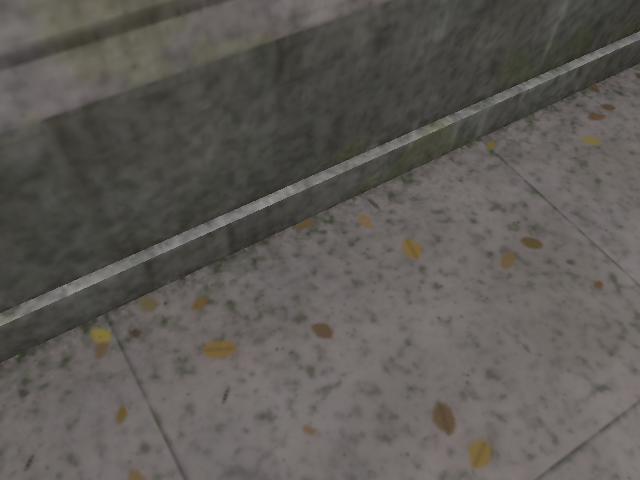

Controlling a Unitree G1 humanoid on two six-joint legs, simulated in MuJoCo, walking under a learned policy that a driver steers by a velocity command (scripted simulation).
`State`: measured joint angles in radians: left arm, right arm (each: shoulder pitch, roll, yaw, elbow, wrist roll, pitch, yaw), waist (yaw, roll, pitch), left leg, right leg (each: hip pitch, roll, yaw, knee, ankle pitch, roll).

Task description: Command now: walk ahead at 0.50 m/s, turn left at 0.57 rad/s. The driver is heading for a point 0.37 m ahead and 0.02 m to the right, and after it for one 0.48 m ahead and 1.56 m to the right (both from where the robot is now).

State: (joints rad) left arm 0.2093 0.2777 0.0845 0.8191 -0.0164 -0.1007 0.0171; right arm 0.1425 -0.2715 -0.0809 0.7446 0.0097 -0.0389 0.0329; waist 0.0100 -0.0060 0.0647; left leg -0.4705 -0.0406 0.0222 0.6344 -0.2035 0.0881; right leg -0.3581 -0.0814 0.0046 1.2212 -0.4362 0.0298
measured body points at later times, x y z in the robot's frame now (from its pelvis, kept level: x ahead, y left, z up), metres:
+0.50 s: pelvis +0.28 -0.02 +0.00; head +0.31 +0.00 +0.45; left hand +0.46 +0.26 -0.07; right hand +0.38 -0.28 -0.12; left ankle +0.11 +0.08 -0.65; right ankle +0.41 -0.08 -0.72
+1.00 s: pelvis +0.34 +0.03 +0.01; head +0.38 +0.04 +0.46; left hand +0.55 +0.30 -0.07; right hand +0.46 -0.26 -0.08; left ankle +0.39 +0.16 -0.72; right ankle +0.36 -0.09 -0.67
